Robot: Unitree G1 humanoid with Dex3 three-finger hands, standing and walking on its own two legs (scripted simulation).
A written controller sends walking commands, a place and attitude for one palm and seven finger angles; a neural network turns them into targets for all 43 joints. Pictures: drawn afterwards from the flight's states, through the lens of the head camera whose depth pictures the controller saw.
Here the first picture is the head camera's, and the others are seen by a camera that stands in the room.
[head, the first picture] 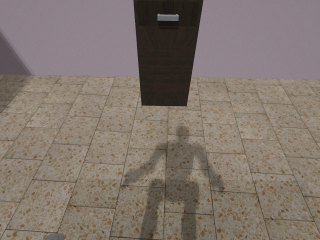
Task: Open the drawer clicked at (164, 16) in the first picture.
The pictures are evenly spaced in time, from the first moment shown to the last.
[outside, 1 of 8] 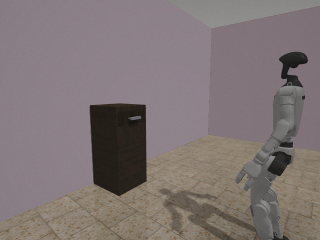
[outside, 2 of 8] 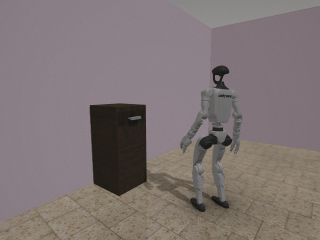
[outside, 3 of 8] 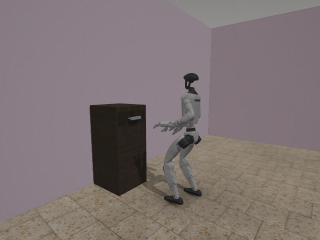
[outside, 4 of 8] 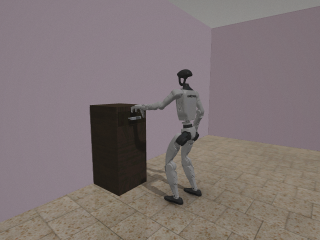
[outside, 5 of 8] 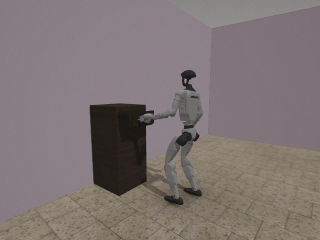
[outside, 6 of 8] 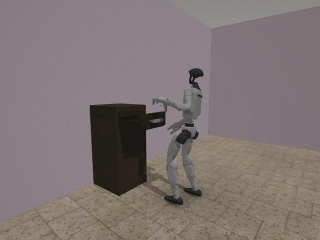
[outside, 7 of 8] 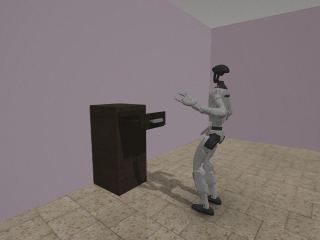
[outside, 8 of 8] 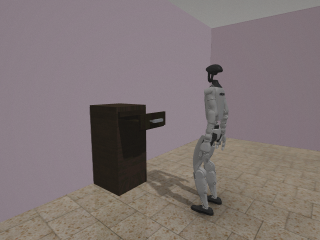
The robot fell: no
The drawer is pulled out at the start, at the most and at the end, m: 0.00 0.30 0.30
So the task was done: yes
